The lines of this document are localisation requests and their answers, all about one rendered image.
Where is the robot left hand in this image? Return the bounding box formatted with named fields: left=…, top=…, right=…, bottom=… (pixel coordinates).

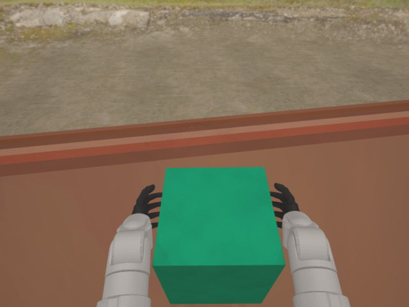
left=132, top=184, right=162, bottom=229

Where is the robot right hand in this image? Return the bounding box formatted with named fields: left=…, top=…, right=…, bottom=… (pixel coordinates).
left=270, top=183, right=299, bottom=229

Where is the left robot forearm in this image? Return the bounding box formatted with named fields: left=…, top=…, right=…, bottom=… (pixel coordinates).
left=96, top=214, right=153, bottom=307

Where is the carton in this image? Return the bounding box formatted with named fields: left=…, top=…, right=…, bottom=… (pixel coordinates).
left=152, top=167, right=286, bottom=304

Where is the right robot forearm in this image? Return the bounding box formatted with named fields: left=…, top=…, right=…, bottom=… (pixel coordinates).
left=282, top=211, right=351, bottom=307

